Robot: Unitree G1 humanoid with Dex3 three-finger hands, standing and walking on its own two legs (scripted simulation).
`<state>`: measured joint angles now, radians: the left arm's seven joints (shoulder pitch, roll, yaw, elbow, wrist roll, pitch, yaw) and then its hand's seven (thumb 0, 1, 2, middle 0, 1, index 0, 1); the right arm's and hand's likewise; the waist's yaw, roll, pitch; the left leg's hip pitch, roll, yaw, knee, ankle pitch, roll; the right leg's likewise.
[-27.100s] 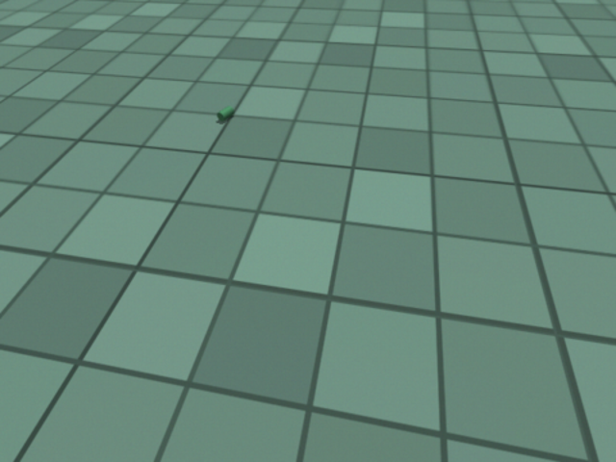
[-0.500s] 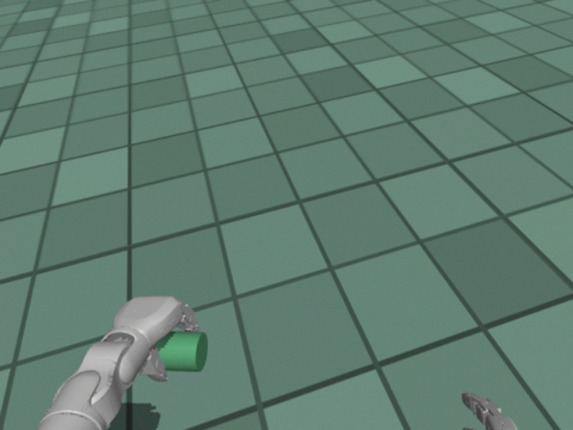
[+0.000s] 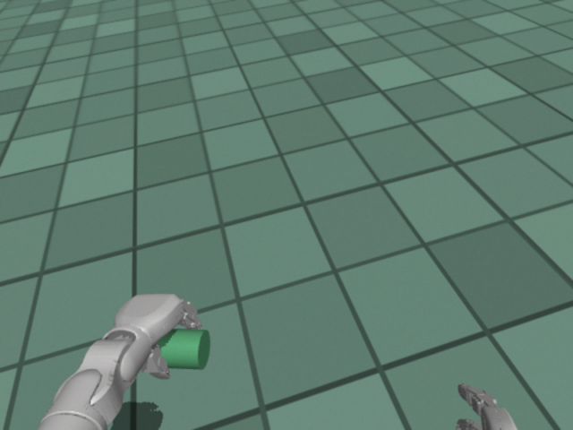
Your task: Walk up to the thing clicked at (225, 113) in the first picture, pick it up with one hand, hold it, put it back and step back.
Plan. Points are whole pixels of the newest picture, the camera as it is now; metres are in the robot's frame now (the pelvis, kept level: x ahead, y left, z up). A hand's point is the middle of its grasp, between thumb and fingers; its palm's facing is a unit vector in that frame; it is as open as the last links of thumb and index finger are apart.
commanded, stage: hold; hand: left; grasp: from above
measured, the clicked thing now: (175, 348) +0.28 +0.21 -0.07
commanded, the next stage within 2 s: crouch in 0.30 s
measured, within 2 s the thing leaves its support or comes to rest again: neither
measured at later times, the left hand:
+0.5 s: hand (158, 337) +0.29 +0.23 -0.04, palm faces -0.49 -0.02 -0.87, open 8.5 cm
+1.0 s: hand (193, 373) +0.30 +0.23 -0.23, palm faces -0.44 +0.08 -0.89, open 8.4 cm
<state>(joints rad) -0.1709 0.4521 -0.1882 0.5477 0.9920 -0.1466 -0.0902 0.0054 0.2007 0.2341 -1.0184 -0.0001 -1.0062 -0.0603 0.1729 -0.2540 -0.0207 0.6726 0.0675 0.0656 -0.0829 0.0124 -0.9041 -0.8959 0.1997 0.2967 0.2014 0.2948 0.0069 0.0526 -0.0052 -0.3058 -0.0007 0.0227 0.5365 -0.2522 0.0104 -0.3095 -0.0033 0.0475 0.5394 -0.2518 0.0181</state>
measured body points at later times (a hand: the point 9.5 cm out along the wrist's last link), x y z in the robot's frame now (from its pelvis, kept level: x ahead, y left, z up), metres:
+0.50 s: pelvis +0.01 +0.00 +0.00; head +0.03 -0.02 +0.45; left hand +0.31 +0.23 +0.01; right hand +0.15 -0.25 -0.12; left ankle +0.02 +0.11 -0.73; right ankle +0.02 -0.13 -0.73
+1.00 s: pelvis -0.03 +0.00 -0.11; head +0.08 +0.02 +0.33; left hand +0.32 +0.22 -0.18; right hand +0.07 -0.28 -0.23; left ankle +0.02 +0.11 -0.73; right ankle +0.02 -0.13 -0.73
